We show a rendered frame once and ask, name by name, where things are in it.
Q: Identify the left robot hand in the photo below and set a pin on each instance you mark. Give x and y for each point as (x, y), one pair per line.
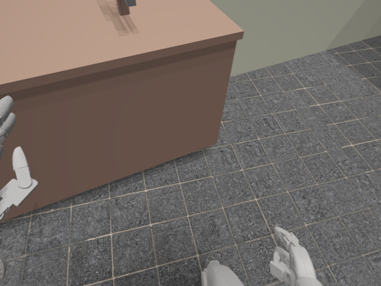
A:
(16, 191)

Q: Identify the right robot thigh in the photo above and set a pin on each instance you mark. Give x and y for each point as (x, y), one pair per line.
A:
(219, 275)

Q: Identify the right robot hand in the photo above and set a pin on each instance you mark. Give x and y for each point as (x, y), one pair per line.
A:
(291, 266)

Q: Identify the counter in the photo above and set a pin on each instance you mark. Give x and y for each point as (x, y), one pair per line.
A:
(102, 90)

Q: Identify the robot right shin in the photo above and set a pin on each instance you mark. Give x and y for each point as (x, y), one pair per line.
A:
(215, 262)

